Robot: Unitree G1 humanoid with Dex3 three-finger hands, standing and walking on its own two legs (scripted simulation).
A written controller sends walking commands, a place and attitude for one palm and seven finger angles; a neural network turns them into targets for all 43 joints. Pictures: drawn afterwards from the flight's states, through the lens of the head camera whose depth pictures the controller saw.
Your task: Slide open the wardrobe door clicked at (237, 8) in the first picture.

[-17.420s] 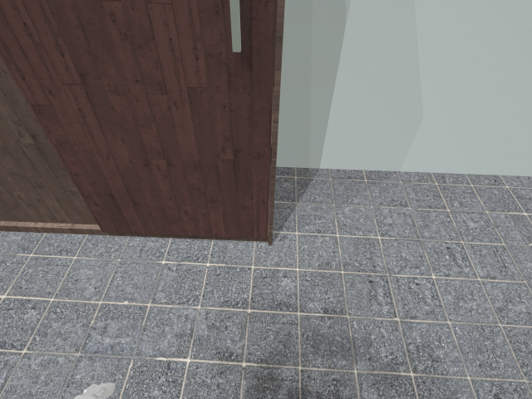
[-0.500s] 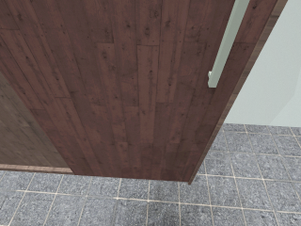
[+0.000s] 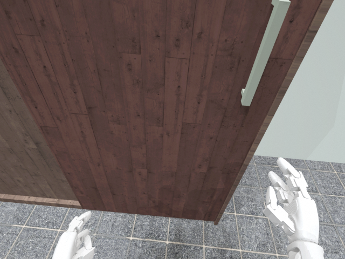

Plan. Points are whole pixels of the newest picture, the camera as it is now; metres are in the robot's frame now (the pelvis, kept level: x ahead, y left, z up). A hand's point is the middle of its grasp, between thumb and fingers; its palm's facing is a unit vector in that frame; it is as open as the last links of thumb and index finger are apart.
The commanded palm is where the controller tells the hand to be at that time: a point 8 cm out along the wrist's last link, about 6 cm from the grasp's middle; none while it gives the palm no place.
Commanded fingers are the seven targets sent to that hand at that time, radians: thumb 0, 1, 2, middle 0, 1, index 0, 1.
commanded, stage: raise the hand with hooked fingers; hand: right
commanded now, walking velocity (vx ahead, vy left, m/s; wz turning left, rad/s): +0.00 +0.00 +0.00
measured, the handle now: (259, 57) +0.50 -0.14 +0.27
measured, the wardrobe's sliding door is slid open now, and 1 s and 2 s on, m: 0.00 0.00 0.00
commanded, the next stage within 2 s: move the hooked fingers beside the handle in 1.84 s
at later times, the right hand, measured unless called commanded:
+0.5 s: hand (284, 205) +0.23 -0.20 +0.09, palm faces -0.10 +0.98 -0.16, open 10.7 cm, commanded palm +0.17 -0.27 +0.11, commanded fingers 0.00 0.01 -0.51 0.27 0.88 0.27 0.88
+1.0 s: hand out of the picture +0.26 -0.28 +0.23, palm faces +0.13 +0.98 -0.16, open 13.5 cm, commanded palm +0.22 -0.31 +0.22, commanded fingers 0.00 0.50 -0.30 0.30 1.20 0.30 1.20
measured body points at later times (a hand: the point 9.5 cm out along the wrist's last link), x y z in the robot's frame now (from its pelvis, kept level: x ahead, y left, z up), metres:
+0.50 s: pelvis +0.00 +0.00 -0.01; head +0.02 +0.02 +0.44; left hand +0.18 +0.19 -0.09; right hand +0.23 -0.25 +0.10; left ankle +0.05 +0.10 -0.72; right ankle -0.04 -0.10 -0.72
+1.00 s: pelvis +0.02 -0.01 +0.01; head -0.01 +0.01 +0.46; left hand +0.25 +0.19 -0.03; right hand +0.24 -0.33 +0.23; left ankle +0.05 +0.10 -0.72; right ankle -0.04 -0.10 -0.72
